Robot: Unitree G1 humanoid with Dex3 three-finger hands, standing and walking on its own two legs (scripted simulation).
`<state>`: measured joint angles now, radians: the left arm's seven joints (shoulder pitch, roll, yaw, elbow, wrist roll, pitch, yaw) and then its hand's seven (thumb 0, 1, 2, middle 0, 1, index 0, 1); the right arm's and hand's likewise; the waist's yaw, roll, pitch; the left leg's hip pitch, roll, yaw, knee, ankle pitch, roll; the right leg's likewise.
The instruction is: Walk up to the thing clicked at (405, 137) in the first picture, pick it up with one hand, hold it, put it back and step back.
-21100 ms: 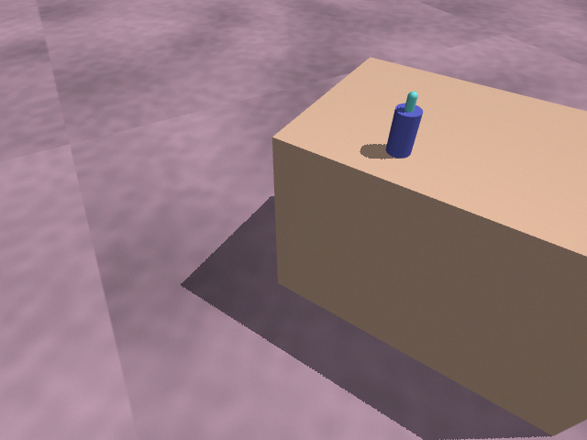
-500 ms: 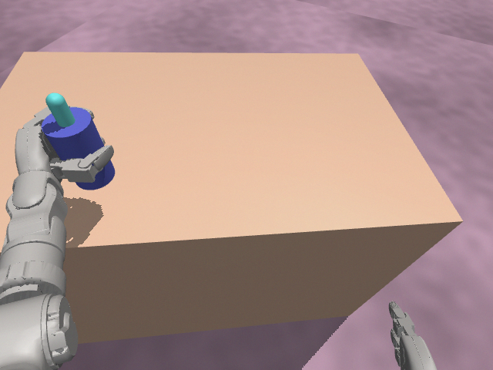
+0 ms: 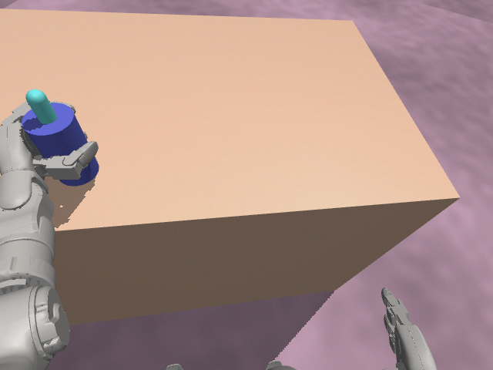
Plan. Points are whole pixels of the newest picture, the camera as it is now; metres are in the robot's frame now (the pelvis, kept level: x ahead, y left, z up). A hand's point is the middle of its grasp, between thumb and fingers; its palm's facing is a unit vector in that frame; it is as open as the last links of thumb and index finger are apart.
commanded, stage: lower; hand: left
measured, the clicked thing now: (59, 136) +0.49 +0.24 +0.09
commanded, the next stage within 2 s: loosen in 0.38 s
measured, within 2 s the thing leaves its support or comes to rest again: rests again in 0.14 s
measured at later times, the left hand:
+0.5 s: hand (71, 147) +0.50 +0.24 +0.05, palm faces +0.22 -0.98 +0.00, open 9.1 cm
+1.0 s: hand (74, 150) +0.49 +0.23 +0.05, palm faces +0.23 -0.97 +0.01, open 11.9 cm
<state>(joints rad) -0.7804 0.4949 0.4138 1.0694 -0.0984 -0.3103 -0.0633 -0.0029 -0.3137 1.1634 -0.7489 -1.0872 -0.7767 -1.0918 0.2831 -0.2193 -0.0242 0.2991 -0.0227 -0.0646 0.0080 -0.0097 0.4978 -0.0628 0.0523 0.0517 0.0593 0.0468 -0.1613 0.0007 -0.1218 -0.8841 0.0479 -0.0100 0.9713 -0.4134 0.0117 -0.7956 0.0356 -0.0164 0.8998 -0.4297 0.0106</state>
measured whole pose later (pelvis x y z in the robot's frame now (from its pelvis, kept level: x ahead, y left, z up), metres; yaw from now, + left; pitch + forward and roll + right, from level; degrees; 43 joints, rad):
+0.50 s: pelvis +0.01 +0.00 -0.01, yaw +0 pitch +21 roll -3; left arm -0.76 0.51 0.43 1.08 -0.11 -0.38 -0.11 0.00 -0.31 1.16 -0.75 -1.09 -0.78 -1.09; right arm 0.33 -0.22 0.01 0.18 -0.03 -0.02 0.03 -0.01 0.50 -0.06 0.05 0.05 0.06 0.05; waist -0.17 0.00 -0.15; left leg -0.96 0.05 -0.02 1.04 -0.46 0.01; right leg -0.87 0.04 -0.03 0.97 -0.48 0.01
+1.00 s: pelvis +0.00 +0.00 -0.02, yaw +0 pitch +21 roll -3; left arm -0.77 0.51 0.45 1.08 -0.10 -0.37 -0.09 -0.01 -0.37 0.50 -0.70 -0.65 -0.71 -0.65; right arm 0.34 -0.23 0.00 0.12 -0.03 0.02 0.03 -0.01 0.50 -0.05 0.05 0.05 0.06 0.05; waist -0.18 0.00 -0.14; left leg -0.99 0.05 -0.02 1.07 -0.46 0.01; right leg -0.90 0.04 -0.02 1.01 -0.48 0.01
